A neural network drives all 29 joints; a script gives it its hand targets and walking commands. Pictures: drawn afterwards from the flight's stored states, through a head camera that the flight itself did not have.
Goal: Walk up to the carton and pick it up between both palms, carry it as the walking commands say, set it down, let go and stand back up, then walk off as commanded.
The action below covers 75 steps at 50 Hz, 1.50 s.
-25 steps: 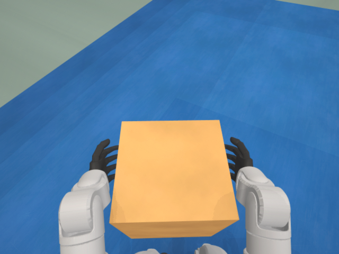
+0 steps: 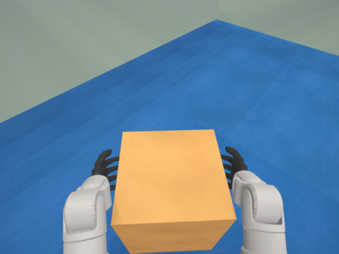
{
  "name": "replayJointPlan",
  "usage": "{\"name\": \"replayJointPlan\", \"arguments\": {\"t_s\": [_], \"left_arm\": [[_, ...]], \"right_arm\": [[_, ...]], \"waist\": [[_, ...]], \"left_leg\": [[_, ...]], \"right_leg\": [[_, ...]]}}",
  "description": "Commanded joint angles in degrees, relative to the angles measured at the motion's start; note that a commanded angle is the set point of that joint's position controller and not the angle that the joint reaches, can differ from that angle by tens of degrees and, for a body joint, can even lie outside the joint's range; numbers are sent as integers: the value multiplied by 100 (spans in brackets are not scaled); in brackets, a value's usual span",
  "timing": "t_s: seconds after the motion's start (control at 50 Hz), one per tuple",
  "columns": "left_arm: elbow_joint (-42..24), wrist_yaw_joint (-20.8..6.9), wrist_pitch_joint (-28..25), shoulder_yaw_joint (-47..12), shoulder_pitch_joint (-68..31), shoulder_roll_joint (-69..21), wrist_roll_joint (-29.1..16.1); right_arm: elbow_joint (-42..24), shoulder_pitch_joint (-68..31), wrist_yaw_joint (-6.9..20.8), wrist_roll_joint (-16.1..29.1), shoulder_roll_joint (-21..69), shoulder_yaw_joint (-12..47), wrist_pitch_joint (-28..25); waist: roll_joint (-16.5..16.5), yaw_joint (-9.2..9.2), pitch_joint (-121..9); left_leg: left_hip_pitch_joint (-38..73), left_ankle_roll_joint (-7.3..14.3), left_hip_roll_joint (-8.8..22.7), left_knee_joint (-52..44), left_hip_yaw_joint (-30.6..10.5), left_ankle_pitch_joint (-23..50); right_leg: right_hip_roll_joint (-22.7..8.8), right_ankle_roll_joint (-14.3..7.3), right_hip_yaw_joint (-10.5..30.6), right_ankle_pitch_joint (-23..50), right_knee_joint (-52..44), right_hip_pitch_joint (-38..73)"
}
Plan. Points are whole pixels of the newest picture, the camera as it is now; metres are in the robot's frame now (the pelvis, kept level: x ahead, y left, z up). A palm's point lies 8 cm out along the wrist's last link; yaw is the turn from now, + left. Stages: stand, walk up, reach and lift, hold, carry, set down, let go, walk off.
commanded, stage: carry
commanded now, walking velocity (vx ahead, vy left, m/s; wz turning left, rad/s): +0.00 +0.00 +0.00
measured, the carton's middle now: (170, 194) +0.26 +0.01 +0.01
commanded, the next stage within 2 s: hold in 1.90 s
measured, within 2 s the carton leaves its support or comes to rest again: neither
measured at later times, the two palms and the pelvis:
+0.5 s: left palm (91, 205) +0.20 +0.16 +0.09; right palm (245, 207) +0.20 -0.14 +0.09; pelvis -0.06 +0.01 +0.00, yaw +1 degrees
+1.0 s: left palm (95, 206) +0.20 +0.16 +0.08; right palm (245, 205) +0.21 -0.14 +0.08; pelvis -0.06 +0.01 +0.00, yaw +1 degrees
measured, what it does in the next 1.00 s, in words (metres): steps on the spot: right foot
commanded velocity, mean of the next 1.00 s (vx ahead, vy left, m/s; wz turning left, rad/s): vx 0.00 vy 0.00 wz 0.00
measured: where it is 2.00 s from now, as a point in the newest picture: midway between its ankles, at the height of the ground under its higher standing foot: outside the picture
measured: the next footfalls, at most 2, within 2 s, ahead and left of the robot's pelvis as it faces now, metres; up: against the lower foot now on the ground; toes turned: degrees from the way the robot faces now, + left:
right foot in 0.18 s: +0.01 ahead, -0.10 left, +0.00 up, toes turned +1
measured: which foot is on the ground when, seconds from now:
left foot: down 0.00-1.00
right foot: up 0.00-0.16, down 0.18-1.00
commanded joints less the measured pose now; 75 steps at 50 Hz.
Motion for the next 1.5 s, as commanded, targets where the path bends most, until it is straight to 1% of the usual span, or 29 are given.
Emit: {"name": "replayJointPlan", "arguments": {"t_s": [0.0, 0.04, 0.08, 0.1, 0.12, 0.14, 0.16, 0.18, 0.2, 0.22, 0.26, 0.3, 0.34, 0.38, 0.46, 0.62, 0.7, 0.78, 0.84, 1.12, 1.28, 1.48], "left_arm": [[-692, -1510, -129, -4398, -3203, -5156, -2622], [-646, -1494, -91, -4358, -3045, -5103, -2590], [-515, -1498, -44, -4307, -2858, -5061, -2539], [-445, -1504, -27, -4274, -2779, -5046, -2514], [-363, -1513, -18, -4237, -2707, -5041, -2493], [-293, -1525, -9, -4198, -2677, -5034, -2479], [-249, -1542, 5, -4169, -2704, -5048, -2480], [-101, -1564, -11, -4108, -2738, -5076, -2410], [9, -1576, -36, -4048, -2724, -5074, -2339], [-15, -1577, -44, -3994, -2780, -5094, -2338], [10, -1558, -54, -3892, -2800, -5126, -2299], [59, -1536, -52, -3841, -2815, -5134, -2277], [48, -1516, -53, -3852, -2867, -5140, -2277], [43, -1506, -53, -3870, -2903, -5135, -2283], [17, -1504, -66, -3909, -2949, -5124, -2305], [-95, -1511, -113, -3999, -2910, -5105, -2322], [-167, -1486, -125, -3998, -2847, -5068, -2277], [-156, -1456, -152, -3949, -2784, -5017, -2199], [-75, -1443, -217, -3894, -2767, -4990, -2127], [557, -1421, -970, -3534, -2687, -4827, -1716], [702, -1395, -1398, -3420, -2540, -4646, -1535], [859, -1358, -1866, -3286, -2384, -4384, -1340]], "right_arm": [[-650, -2572, 1472, 2231, 5023, 3609, -104], [-657, -2451, 1452, 2184, 4947, 3607, -76], [-590, -2352, 1448, 2145, 4924, 3630, -33], [-551, -2333, 1450, 2140, 4925, 3649, -12], [-498, -2342, 1454, 2148, 4926, 3670, 9], [-442, -2330, 1467, 2163, 4919, 3685, 25], [-400, -2377, 1482, 2187, 4927, 3709, 27], [-402, -2530, 1499, 2177, 4938, 3766, 36], [-403, -2728, 1517, 2228, 4977, 3827, 43], [-502, -2927, 1524, 2297, 5030, 3877, 38], [-559, -3141, 1543, 2397, 5061, 3906, 59], [-537, -3177, 1551, 2418, 5056, 3903, 86], [-478, -3151, 1555, 2427, 5063, 3876, 101], [-413, -3098, 1549, 2411, 5069, 3837, 103], [-347, -3005, 1521, 2356, 5069, 3764, 84], [-451, -2952, 1459, 2322, 5045, 3728, 23], [-491, -2921, 1452, 2325, 5010, 3722, 22], [-438, -2865, 1456, 2292, 4969, 3680, 5], [-337, -2837, 1459, 2238, 4944, 3615, -58], [334, -2769, 1413, 1812, 4790, 3198, -822], [535, -2611, 1357, 1602, 4650, 3072, -1274], [727, -2460, 1291, 1388, 4461, 2958, -1773]], "waist": [[1025, -195, -1594], [1008, -217, -1662], [989, -225, -1700], [947, -215, -1705], [839, -177, -1732], [734, -190, -1725], [631, -208, -1671], [339, -231, -1549], [115, -214, -1332], [20, -201, -1220], [28, -173, -1056], [144, -156, -1061], [279, -138, -1102], [343, -127, -1133], [322, -121, -1168], [55, -145, -1224], [126, -135, -1231], [254, -116, -1256], [287, -109, -1298], [166, -114, -1470], [174, -117, -1512], [200, -122, -1479]], "left_leg": [[1338, 592, 1357, -1167, -1340, 1057], [1411, 660, 1364, -1251, -1466, 731], [1403, 694, 1330, -1238, -1481, 668], [1375, 681, 1283, -1177, -1431, 710], [1273, 592, 1171, -1049, -1279, 665], [1078, 429, 1025, -991, -1221, 453], [744, 249, 933, -984, -1247, 195], [521, 6, 681, -1039, -1143, 27], [559, -29, 537, -1022, -965, -258], [570, 8, 529, -1015, -957, -480], [382, 46, 545, -1144, -1023, -883], [194, 46, 621, -1360, -1120, -1205], [119, 55, 639, -1471, -1124, -1416], [109, 72, 625, -1484, -1083, -1508], [207, 85, 558, -1339, -949, -1410], [536, 51, 428, -888, -821, -769], [482, 55, 464, -938, -904, -806], [374, 69, 534, -1071, -1002, -910], [348, 83, 557, -1086, -1009, -853], [530, 124, 549, -787, -929, -185], [619, 136, 587, -726, -935, 71], [718, 117, 640, -697, -954, 252]], "right_leg": [[140, -72, 115, 93, -199, -167], [241, -134, 153, 103, -746, 2], [309, -204, 174, 207, -1499, 331], [353, -229, 135, 428, -2025, 584], [397, -252, 15, 967, -2780, 1036], [359, -295, 31, 1331, -3233, 1497], [72, -390, 360, 1431, -3280, 1851], [-180, -478, 677, 1399, -2912, 1779], [-185, -516, 652, 1078, -2930, 1312], [-150, -511, 585, 854, -3003, 1095], [-13, -499, 471, 609, -3003, 977], [96, -501, 353, 610, -2858, 1047], [144, -524, 314, 611, -2772, 1070], [158, -549, 317, 567, -2762, 1027], [97, -588, 414, 434, -2894, 841], [-153, -608, 737, 137, -3295, 480], [-125, -605, 695, 214, -3195, 518], [-43, -604, 597, 446, -3011, 657], [-24, -603, 562, 641, -2926, 749], [-131, -590, 649, 1119, -2849, 830], [-156, -578, 647, 1316, -2742, 920], [-166, -552, 630, 1389, -2660, 975]]}}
